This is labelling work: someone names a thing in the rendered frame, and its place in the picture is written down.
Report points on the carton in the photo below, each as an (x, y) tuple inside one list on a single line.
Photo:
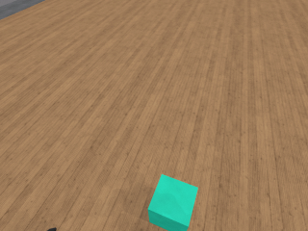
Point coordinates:
[(171, 206)]

